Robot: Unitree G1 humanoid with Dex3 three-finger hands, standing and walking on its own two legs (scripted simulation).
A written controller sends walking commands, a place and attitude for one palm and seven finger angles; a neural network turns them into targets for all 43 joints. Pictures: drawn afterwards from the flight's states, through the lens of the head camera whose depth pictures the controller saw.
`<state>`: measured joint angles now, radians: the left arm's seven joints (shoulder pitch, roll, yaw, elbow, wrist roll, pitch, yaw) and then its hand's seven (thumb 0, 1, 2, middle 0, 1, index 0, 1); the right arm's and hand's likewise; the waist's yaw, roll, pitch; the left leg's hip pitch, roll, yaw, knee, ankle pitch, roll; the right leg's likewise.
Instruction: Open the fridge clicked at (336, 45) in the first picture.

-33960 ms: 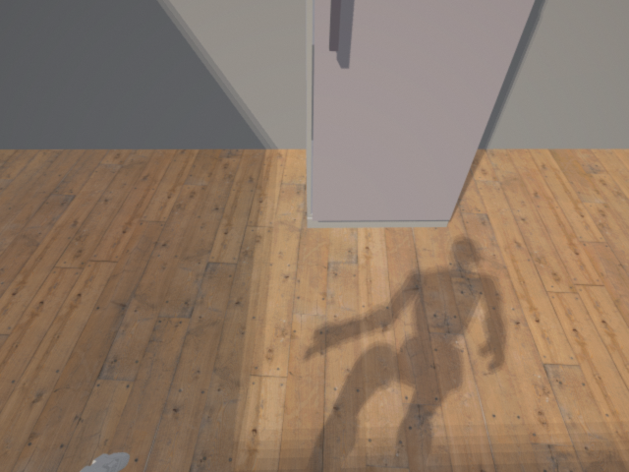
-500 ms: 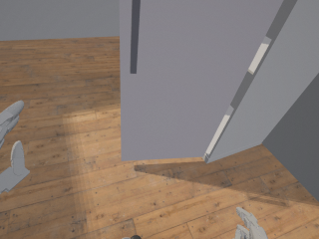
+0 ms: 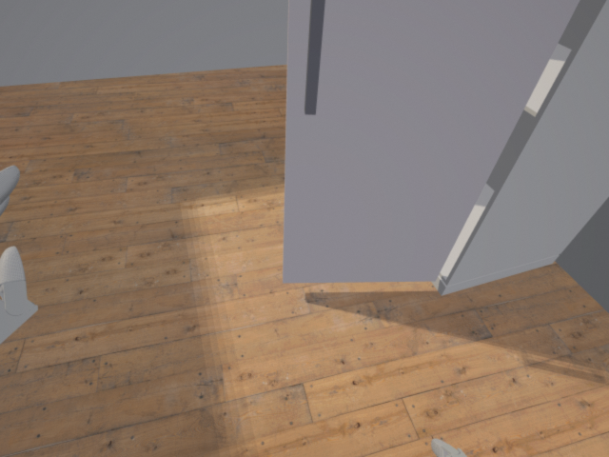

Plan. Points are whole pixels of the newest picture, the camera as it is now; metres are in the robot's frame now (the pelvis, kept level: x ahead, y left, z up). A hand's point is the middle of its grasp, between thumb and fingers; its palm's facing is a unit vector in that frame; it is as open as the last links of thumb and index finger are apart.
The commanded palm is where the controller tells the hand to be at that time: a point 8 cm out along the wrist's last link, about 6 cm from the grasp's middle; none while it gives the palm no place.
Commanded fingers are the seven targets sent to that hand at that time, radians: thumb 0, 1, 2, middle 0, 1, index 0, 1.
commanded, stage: stop stepping back and stand still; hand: left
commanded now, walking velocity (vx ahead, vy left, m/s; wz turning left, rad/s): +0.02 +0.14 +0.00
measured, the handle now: (313, 47) +0.84 +0.03 +0.20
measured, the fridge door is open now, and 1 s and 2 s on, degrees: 74 74 74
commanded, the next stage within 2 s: let the arm hang, fingers relaxed in 1.58 s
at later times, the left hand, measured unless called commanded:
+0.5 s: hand (43, 258) +0.24 +0.27 +0.20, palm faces +0.42 -0.72 -0.55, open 7.4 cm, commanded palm +0.19 +0.31 +0.19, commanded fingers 0.00 0.90 0.90 -0.20 -0.30 -0.20 -0.30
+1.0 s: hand (35, 226) +0.29 +0.31 +0.19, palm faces +0.37 -0.75 -0.55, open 7.4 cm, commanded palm +0.23 +0.34 +0.19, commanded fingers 0.00 0.90 0.90 -0.20 -0.30 -0.20 -0.30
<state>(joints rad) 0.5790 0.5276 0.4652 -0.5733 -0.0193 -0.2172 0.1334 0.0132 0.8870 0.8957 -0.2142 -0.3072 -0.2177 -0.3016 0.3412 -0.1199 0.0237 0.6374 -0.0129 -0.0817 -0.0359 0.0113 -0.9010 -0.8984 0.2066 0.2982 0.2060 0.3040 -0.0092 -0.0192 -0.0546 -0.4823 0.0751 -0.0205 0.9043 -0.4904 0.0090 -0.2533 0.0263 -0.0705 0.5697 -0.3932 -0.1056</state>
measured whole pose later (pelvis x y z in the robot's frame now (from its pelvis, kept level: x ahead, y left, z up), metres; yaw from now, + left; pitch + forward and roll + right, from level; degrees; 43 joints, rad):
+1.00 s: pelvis +0.09 +0.05 +0.02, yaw -1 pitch +2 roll -1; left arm 0.59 0.48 0.47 -0.49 -0.06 -0.23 0.13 0.01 0.89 0.90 -0.21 -0.31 -0.22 -0.30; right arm 0.16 -0.19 0.00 0.56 0.02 -0.09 -0.05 0.01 -0.91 -0.90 0.20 0.30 0.20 0.30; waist -0.01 0.00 0.00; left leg -0.28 0.02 0.10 0.52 -0.27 0.03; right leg -0.17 0.01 -0.03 0.46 -0.31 0.00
